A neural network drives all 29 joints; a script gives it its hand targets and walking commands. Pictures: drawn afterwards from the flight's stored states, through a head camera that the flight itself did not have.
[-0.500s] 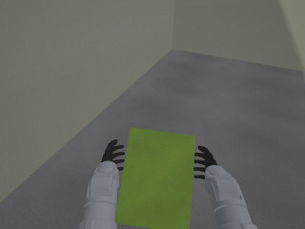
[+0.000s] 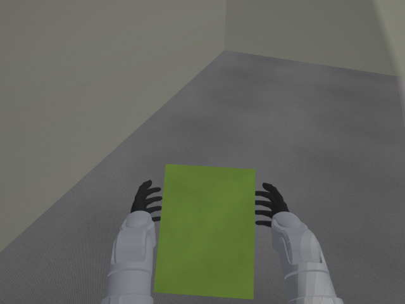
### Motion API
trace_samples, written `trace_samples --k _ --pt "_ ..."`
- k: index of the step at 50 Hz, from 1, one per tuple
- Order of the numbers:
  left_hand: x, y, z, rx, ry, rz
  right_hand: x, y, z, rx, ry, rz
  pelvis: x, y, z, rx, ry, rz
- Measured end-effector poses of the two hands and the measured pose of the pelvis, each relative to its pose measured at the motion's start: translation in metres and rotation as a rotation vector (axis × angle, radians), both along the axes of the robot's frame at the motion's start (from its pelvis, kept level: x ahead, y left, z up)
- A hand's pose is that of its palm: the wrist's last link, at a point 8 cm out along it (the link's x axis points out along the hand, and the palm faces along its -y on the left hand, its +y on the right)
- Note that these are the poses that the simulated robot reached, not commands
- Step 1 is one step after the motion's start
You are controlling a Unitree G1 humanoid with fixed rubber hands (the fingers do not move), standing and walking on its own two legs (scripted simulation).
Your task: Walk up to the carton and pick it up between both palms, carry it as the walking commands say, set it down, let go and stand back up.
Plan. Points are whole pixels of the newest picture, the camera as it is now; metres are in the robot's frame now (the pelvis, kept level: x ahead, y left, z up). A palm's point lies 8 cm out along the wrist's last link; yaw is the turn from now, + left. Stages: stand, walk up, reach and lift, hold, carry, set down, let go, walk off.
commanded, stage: carry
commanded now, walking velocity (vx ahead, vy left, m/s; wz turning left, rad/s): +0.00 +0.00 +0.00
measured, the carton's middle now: (206, 224) +0.35 +0.01 -0.06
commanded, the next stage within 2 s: none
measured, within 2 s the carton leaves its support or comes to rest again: neither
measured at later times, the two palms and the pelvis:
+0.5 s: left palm out of the picture +0.15 +0.02 +0.00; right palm out of the picture +0.12 -0.26 +0.00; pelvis -0.14 -0.11 -0.01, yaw +0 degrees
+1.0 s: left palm out of the picture -0.03 -0.01 +0.04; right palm out of the picture -0.01 -0.29 +0.04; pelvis -0.31 -0.17 -0.02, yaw +2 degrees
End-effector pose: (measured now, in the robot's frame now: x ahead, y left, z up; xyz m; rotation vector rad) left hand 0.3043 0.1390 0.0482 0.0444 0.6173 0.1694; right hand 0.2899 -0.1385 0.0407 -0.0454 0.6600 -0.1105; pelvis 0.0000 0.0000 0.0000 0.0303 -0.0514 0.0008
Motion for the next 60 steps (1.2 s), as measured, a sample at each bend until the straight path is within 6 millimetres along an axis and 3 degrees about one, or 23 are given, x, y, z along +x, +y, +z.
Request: trace_samples --k 8,11,15,22,26,34,38,43,50,52,55,57,60 --pt "-0.042 -0.021 -0.016 -0.039 0.052 0.007 -0.04 -0.023 -0.015 -0.043 0.046 0.035 -0.034 -0.025 -0.008 0.019 -0.01 -0.012" --pt "-0.051 -0.045 -0.026 -0.078 0.062 -0.025 -0.066 -0.046 -0.011 -0.035 0.049 -0.031 -0.055 -0.035 -0.008 -0.01 0.044 -0.085" --pt "-0.075 -0.085 -0.024 -0.06 0.008 -0.129 -0.108 -0.085 -0.015 -0.022 0.017 -0.102 -0.082 -0.054 -0.009 -0.012 0.039 -0.008" --pt "-0.13 -0.117 -0.048 0.034 0.102 -0.118 -0.153 -0.118 -0.041 0.018 0.077 -0.06 -0.122 -0.095 -0.011 -0.03 0.018 -0.001" --pt "-0.163 -0.125 -0.041 0.023 0.105 -0.075 -0.176 -0.126 -0.038 0.022 0.073 -0.038 -0.152 -0.111 -0.007 -0.008 0.008 0.0" --pt "-0.2 -0.128 0.001 0.018 -0.036 -0.017 -0.201 -0.129 0.002 0.006 -0.067 -0.007 -0.208 -0.126 -0.002 -0.02 0.085 0.028" --pt "-0.247 -0.127 0.0 0.007 -0.008 -0.007 -0.234 -0.129 0.013 -0.033 -0.045 0.047 -0.233 -0.133 0.007 0.041 0.042 0.033" --pt "-0.299 -0.132 -0.003 -0.004 0.062 -0.001 -0.27 -0.134 0.011 -0.007 -0.013 0.046 -0.265 -0.14 0.006 0.035 -0.019 0.037" --pt "-0.334 -0.15 -0.006 0.051 0.033 0.081 -0.297 -0.149 -0.004 0.023 -0.052 0.084 -0.309 -0.169 -0.022 0.049 -0.06 0.037" --pt "-0.345 -0.162 -0.01 0.05 0.021 0.084 -0.308 -0.159 -0.012 0.004 -0.062 0.083 -0.325 -0.18 -0.029 0.056 -0.058 0.042" --pt "-0.363 -0.185 -0.029 -0.021 0.064 0.083 -0.345 -0.185 -0.021 -0.011 -0.011 0.05 -0.357 -0.196 -0.026 0.059 -0.015 -0.084" --pt "-0.372 -0.215 -0.042 -0.075 0.078 0.016 -0.373 -0.216 -0.027 0.03 -0.005 -0.039 -0.381 -0.208 -0.029 0.022 0.01 -0.093" --pt "-0.398 -0.266 -0.044 -0.055 0.053 -0.132 -0.423 -0.269 -0.05 0.006 0.035 -0.118 -0.408 -0.232 -0.021 -0.013 0.032 0.013"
